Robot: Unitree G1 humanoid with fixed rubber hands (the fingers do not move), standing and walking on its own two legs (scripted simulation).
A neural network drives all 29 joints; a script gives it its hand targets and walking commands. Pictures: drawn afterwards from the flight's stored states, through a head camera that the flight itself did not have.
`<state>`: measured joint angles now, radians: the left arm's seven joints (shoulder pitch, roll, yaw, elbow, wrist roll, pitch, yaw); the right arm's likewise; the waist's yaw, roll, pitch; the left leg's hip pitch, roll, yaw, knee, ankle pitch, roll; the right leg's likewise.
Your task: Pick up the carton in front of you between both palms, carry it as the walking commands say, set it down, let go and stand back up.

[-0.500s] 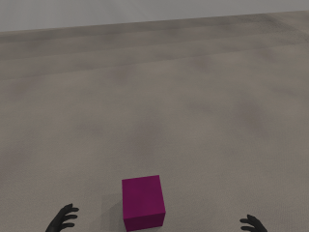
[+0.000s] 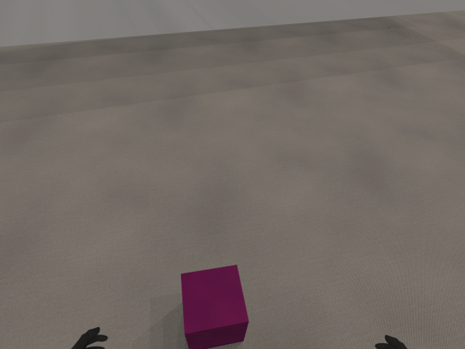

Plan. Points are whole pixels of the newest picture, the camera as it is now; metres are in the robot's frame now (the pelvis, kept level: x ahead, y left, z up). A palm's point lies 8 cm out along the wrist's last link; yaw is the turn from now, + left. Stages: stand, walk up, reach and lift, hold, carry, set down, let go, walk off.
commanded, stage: stand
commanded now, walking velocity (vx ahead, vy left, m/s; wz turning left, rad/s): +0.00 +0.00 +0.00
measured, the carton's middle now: (213, 308) +0.42 +0.07 -0.65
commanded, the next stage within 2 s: none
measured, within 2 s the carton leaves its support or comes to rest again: neither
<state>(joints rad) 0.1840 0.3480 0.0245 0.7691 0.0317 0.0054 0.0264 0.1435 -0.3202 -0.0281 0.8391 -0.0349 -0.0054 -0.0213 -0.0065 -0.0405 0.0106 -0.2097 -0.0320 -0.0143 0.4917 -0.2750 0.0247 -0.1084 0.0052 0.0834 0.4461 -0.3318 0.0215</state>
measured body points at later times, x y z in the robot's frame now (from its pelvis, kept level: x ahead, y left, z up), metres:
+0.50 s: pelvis -0.02 +0.00 +0.01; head -0.02 +0.01 +0.46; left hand +0.09 +0.30 -0.11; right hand +0.10 -0.31 -0.10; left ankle -0.01 +0.10 -0.74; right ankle -0.06 -0.14 -0.74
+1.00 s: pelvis -0.03 -0.01 +0.01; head -0.03 +0.01 +0.46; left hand +0.07 +0.31 -0.11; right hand +0.08 -0.32 -0.10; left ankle -0.01 +0.10 -0.74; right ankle -0.06 -0.14 -0.74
